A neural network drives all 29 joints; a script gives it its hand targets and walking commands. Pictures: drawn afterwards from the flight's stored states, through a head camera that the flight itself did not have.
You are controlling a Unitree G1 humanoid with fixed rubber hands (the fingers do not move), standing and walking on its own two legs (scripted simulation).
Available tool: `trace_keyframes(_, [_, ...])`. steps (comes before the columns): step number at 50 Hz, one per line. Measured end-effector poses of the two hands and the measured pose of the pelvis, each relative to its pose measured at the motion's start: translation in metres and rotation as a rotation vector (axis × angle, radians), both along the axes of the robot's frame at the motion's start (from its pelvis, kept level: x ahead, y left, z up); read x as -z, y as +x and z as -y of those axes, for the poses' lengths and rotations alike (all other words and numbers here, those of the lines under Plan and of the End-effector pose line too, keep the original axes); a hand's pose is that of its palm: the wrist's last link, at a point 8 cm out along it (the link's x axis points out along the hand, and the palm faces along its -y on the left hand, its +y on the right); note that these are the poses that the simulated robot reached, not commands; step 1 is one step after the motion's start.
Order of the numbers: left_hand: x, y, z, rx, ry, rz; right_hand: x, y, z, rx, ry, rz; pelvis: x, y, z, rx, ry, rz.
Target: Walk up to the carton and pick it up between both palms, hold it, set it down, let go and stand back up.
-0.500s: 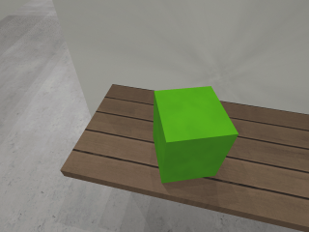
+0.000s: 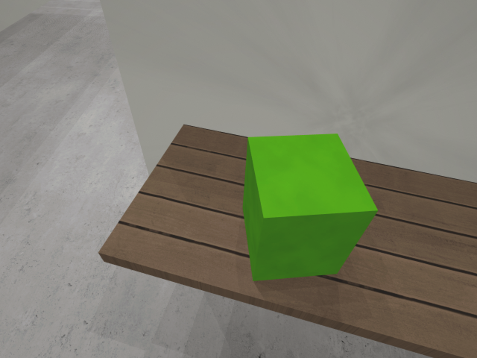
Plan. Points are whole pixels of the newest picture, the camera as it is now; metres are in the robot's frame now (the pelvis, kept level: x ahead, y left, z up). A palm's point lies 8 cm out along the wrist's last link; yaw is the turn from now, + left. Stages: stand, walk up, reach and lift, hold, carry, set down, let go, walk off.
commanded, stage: walk up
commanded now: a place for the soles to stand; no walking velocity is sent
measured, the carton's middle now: (294, 208) +0.46 -0.09 -0.05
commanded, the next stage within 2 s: reach and lift in 0.02 s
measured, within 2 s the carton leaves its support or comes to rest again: neither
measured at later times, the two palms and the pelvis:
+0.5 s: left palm out of the picture +0.12 +0.19 -0.11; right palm out of the picture +0.06 -0.29 -0.08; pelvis -0.05 -0.02 +0.00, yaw -9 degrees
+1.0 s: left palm (142, 356) +0.16 +0.17 -0.07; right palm out of the picture +0.11 -0.26 -0.07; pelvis -0.05 -0.01 +0.00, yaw -9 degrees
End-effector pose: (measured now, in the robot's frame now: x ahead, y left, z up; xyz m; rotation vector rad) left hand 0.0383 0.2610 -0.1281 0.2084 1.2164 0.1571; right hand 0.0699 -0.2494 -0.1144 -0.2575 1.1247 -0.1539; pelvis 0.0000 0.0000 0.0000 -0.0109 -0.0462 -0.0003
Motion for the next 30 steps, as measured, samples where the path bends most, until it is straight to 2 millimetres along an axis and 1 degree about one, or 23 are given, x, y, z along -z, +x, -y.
trace_keyframes(3, [0.002, -0.002, -0.001, -0.015, -0.003, -0.023, 0.003, 0.001, 0.002, -0.002, -0.007, 0.003, 0.002, -0.001, 0.0, 0.011, 0.004, -0.018])
trace_keyframes(5, [0.009, 0.01, -0.003, -0.013, 0.009, -0.079, 0.012, 0.011, 0.005, 0.025, 0.002, 0.031, 0.011, -0.008, 0.0, 0.052, 0.007, -0.06])
trace_keyframes(7, [0.015, 0.035, -0.003, 0.017, 0.028, -0.097, 0.02, 0.025, 0.006, 0.041, 0.024, 0.073, 0.02, -0.018, 0.001, 0.082, 0.008, -0.076])
trace_keyframes(9, [0.014, 0.069, 0.002, 0.053, 0.041, -0.041, 0.022, 0.039, 0.005, 0.036, 0.052, 0.133, 0.027, -0.028, 0.002, 0.096, 0.0, -0.077])
trace_keyframes(12, [-0.005, 0.121, 0.022, 0.106, 0.028, 0.138, 0.014, 0.048, 0.002, 0.01, 0.086, 0.217, 0.027, -0.039, 0.005, 0.104, -0.009, -0.062])
trace_keyframes(14, [-0.022, 0.141, 0.04, 0.135, -0.001, 0.245, 0.003, 0.044, 0.004, 0.004, 0.095, 0.251, 0.021, -0.043, 0.008, 0.108, -0.014, -0.046])
trace_keyframes(15, [-0.028, 0.146, 0.048, 0.144, -0.019, 0.277, -0.003, 0.039, 0.005, 0.005, 0.094, 0.258, 0.017, -0.044, 0.009, 0.11, -0.012, -0.039])
trace_keyframes(16, [-0.033, 0.147, 0.056, 0.15, -0.037, 0.292, -0.008, 0.032, 0.008, 0.007, 0.088, 0.258, 0.012, -0.044, 0.011, 0.112, -0.008, -0.034])
trace_keyframes(18, [-0.035, 0.14, 0.069, 0.151, -0.069, 0.277, -0.019, 0.019, 0.016, 0.012, 0.066, 0.252, 0.005, -0.044, 0.014, 0.12, 0.003, -0.025])
trace_keyframes(20, [-0.03, 0.125, 0.076, 0.138, -0.087, 0.225, -0.027, 0.006, 0.025, 0.021, 0.04, 0.245, 0.0, -0.044, 0.016, 0.131, 0.012, -0.014])
trace_keyframes(23, [-0.02, 0.096, 0.075, 0.092, -0.084, 0.159, -0.034, -0.008, 0.038, 0.021, 0.01, 0.247, -0.002, -0.046, 0.017, 0.147, 0.021, -0.003])
trace_keyframes(25, [-0.017, 0.079, 0.07, 0.053, -0.066, 0.153, -0.037, -0.012, 0.042, 0.01, 0.003, 0.259, -0.002, -0.05, 0.018, 0.153, 0.025, -0.002])
trace_keyframes(27, [-0.016, 0.066, 0.064, 0.021, -0.043, 0.17, -0.039, -0.01, 0.042, -0.004, 0.013, 0.277, -0.002, -0.053, 0.019, 0.155, 0.028, -0.004])
trace_keyframes(30, [-0.019, 0.058, 0.057, 0.001, -0.009, 0.216, -0.038, -0.001, 0.033, -0.02, 0.055, 0.315, 0.0, -0.059, 0.02, 0.15, 0.03, -0.009])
